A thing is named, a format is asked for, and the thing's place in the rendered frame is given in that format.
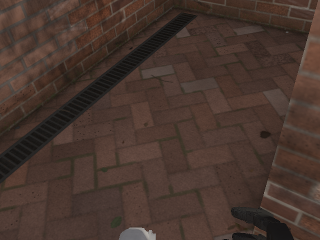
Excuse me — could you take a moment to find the left robot thigh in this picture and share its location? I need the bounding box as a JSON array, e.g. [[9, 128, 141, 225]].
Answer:
[[119, 227, 156, 240]]

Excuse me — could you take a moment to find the right robot hand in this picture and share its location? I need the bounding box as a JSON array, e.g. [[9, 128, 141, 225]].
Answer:
[[223, 206, 294, 240]]

